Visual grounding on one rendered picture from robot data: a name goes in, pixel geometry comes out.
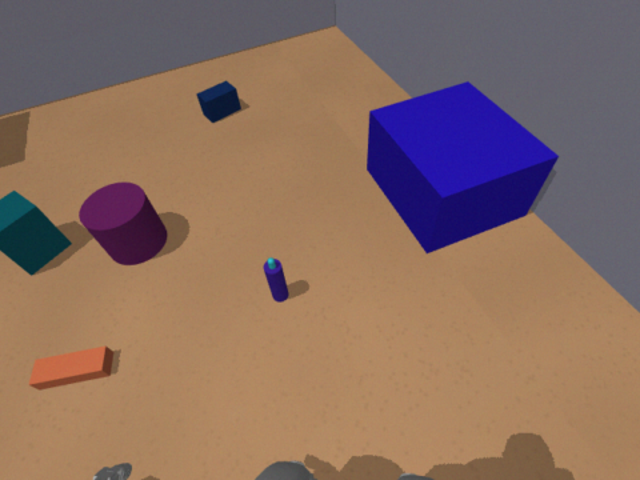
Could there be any left robot hand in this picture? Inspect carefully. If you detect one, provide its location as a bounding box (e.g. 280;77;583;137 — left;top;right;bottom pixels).
93;463;132;480

